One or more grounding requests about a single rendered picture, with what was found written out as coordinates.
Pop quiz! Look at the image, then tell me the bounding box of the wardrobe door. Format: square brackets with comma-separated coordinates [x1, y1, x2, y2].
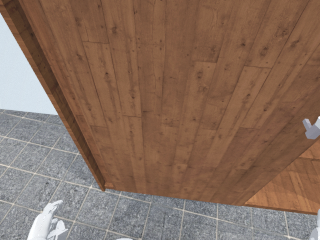
[18, 0, 112, 183]
[35, 0, 320, 206]

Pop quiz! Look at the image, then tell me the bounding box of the handle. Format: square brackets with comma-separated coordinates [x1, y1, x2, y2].
[302, 118, 320, 140]

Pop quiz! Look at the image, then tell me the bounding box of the robot left hand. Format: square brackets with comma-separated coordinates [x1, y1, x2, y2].
[27, 200, 68, 240]

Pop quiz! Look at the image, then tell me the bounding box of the right robot upper arm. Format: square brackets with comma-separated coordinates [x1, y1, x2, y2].
[309, 227, 320, 240]

